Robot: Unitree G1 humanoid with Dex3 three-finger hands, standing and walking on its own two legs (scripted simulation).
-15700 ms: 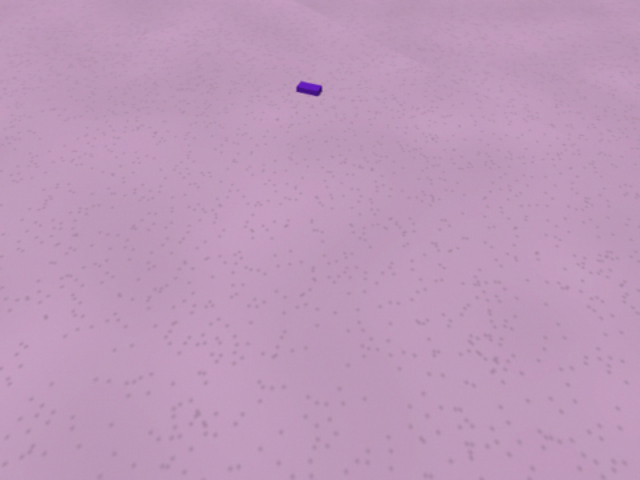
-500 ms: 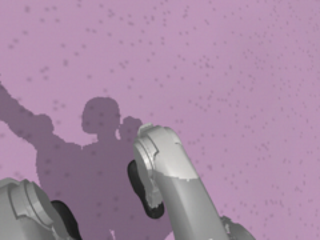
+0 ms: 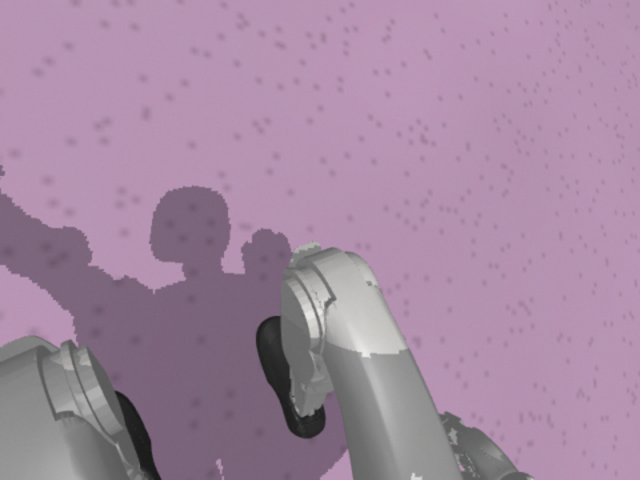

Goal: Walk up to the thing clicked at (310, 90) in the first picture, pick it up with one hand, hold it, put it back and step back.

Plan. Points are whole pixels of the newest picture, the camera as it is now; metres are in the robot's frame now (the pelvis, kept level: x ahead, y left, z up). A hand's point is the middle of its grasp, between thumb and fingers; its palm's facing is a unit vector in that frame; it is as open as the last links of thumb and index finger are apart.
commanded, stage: rest palm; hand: left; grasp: from above
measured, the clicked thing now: out of the picture +0.53 +0.31 -0.30
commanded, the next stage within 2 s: close in 1.44 s
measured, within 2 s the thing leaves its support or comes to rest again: neither
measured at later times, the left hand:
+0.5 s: hand out of the picture +0.52 +0.31 -0.24, palm faces -0.43 -0.13 -0.90, open 14.0 cm
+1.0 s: hand out of the picture +0.51 +0.30 -0.25, palm faces -0.43 -0.13 -0.89, open 14.0 cm
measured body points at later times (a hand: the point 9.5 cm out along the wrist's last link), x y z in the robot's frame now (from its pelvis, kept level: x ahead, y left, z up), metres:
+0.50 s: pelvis +0.00 +0.00 -0.01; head +0.30 +0.10 +0.31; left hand +0.53 +0.31 -0.19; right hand -0.01 -0.25 -0.06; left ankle +0.07 +0.13 -0.28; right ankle +0.11 -0.12 -0.28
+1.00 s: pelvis +0.00 +0.00 -0.01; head +0.30 +0.11 +0.30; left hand +0.52 +0.31 -0.20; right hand +0.01 -0.24 -0.06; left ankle +0.07 +0.13 -0.28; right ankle +0.11 -0.12 -0.28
